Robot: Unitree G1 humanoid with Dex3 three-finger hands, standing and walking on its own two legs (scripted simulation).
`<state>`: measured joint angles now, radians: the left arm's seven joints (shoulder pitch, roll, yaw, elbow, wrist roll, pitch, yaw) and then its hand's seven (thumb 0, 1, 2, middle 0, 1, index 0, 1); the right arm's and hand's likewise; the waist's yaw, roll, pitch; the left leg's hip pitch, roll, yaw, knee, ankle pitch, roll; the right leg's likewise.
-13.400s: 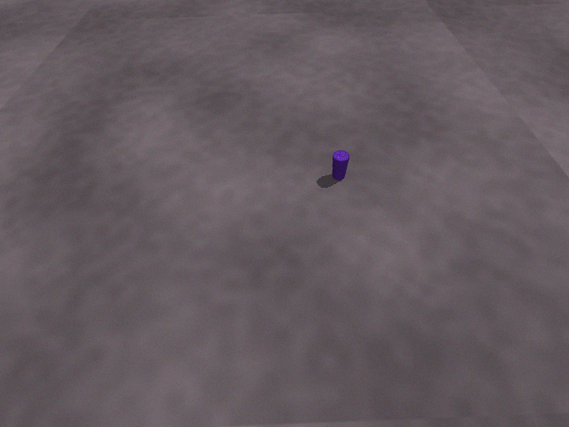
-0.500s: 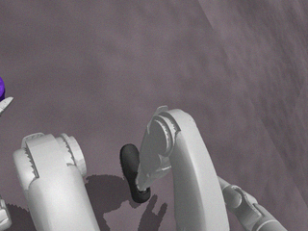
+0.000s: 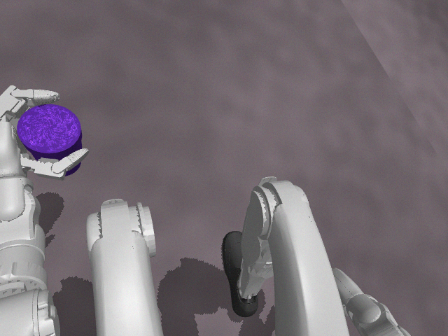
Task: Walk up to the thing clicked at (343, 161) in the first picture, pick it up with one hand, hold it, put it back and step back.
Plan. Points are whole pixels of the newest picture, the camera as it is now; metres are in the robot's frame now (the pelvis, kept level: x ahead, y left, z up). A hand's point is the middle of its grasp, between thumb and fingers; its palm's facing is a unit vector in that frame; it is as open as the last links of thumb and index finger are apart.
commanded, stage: settle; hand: left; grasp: from the side
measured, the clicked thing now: (57, 146) +0.43 +0.25 -0.13
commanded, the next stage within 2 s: lift in 1.16 s
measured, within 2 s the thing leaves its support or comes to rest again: neither
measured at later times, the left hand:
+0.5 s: hand (55, 111) +0.44 +0.24 -0.02, palm faces +0.18 -0.98 -0.06, open 10.7 cm
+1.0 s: hand (47, 101) +0.44 +0.24 +0.00, palm faces +0.21 -0.98 -0.06, open 10.8 cm
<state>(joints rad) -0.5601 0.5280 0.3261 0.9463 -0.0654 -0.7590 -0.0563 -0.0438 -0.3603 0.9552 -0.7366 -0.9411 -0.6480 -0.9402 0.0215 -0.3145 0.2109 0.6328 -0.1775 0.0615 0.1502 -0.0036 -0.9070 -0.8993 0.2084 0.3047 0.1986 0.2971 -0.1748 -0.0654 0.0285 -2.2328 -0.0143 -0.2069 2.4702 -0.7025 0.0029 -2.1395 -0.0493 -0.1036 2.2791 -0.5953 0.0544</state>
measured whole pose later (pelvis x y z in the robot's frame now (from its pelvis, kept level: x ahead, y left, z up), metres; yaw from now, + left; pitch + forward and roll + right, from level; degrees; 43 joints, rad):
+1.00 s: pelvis +0.01 -0.01 +0.05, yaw +6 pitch +33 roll -5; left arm -0.63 0.40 0.37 0.93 -0.08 -0.62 -0.13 -0.04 -0.40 1.00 -0.75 -0.96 -0.66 -0.95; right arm 0.10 -0.28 0.05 0.66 -0.09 0.03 0.07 0.00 -0.93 -0.91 0.21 0.30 0.20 0.30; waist -0.15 0.00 -0.12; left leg -2.14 -0.01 -0.10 2.27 -0.71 -0.02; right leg -2.12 -0.07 -0.02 2.18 -0.63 0.04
